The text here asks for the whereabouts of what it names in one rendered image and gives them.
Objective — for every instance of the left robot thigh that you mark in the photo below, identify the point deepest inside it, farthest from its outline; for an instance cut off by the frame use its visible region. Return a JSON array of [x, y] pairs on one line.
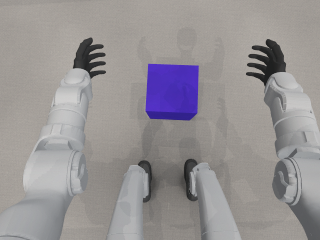
[[127, 218]]

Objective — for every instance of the robot right upper arm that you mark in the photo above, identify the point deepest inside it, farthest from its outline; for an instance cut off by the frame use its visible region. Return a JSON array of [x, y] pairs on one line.
[[296, 182]]

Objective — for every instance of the robot right shin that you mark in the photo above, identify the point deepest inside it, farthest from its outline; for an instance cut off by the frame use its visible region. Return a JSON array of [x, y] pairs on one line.
[[201, 165]]

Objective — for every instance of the left robot hand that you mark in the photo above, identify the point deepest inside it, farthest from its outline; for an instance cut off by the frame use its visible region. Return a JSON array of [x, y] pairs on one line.
[[83, 58]]

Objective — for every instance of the right robot hand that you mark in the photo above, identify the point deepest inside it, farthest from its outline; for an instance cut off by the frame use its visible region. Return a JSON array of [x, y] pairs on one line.
[[275, 61]]

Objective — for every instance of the carton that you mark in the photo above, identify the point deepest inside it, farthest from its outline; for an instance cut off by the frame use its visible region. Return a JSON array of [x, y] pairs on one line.
[[172, 91]]

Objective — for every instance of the robot left upper arm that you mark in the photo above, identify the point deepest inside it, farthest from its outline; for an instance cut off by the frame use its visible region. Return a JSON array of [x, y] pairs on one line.
[[52, 179]]

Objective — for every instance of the right robot forearm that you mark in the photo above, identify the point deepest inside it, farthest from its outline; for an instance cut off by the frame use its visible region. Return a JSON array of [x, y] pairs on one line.
[[294, 122]]

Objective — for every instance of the left robot forearm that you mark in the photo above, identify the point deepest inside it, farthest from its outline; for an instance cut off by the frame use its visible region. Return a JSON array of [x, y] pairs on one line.
[[64, 129]]

